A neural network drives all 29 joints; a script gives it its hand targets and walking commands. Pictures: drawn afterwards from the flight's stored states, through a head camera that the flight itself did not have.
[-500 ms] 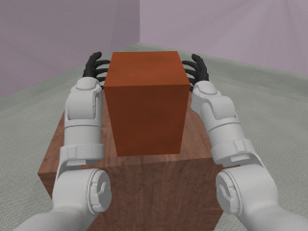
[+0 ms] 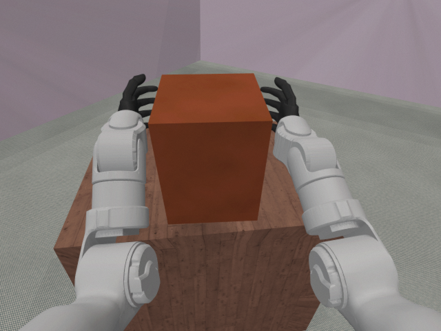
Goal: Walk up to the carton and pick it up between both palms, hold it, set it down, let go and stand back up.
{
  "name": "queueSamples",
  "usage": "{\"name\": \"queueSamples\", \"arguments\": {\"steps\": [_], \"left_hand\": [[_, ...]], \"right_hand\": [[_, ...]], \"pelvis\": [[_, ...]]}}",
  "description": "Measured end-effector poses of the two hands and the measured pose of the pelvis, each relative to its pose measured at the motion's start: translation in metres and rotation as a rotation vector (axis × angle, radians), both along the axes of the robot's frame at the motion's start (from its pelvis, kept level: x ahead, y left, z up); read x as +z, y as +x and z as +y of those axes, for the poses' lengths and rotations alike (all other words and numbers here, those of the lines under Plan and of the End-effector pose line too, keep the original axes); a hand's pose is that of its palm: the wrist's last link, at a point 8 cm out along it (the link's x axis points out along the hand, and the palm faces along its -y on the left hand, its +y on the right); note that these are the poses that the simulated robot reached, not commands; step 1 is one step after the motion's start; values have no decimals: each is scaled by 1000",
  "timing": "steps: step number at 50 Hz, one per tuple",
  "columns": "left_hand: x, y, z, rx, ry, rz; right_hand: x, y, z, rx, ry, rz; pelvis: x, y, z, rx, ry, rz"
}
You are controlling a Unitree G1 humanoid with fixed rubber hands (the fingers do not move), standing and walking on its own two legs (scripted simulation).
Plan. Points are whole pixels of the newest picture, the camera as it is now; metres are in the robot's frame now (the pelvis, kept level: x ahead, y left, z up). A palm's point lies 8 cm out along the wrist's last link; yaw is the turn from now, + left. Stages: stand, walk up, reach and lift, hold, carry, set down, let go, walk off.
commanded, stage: hold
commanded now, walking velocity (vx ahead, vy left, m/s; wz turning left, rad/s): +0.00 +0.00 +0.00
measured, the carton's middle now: (210, 149) +0.39 +0.02 +0.21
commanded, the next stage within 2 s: set down in 0.14 s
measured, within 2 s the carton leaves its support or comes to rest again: neither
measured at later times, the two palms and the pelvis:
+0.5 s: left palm (125, 102) +0.38 +0.16 +0.31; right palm (285, 113) +0.38 -0.10 +0.29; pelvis +0.00 +0.00 +0.00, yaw +0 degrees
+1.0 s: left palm (123, 131) +0.41 +0.18 +0.24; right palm (263, 121) +0.43 -0.08 +0.25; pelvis +0.02 +0.00 +0.00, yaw +0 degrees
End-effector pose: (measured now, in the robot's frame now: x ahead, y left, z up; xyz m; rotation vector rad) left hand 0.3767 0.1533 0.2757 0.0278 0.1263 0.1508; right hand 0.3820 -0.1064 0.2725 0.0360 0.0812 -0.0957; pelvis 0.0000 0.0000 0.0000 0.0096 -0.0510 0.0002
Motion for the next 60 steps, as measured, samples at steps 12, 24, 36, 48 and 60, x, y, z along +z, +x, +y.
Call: {"name": "queueSamples", "arguments": {"steps": [12,24,36,48,60], "left_hand": [[4,-3,2,7,-5,-11],[29,-4,4,4,19,-66],[1,24,19,31,46,-39],[-39,31,27,61,33,-31],[-50,25,23,48,31,11]], "right_hand": [[3,-1,2,10,-1,-9],[18,-2,5,10,-34,-65],[-11,34,19,52,-67,-81],[-23,51,28,77,-80,-107],[-39,42,23,70,-76,-62]], "pelvis": [[0,1,0,0,0,-4],[0,-1,0,0,0,-31],[0,13,-1,0,1,-47],[1,24,1,0,-1,-40],[1,17,2,0,-1,-63]]}}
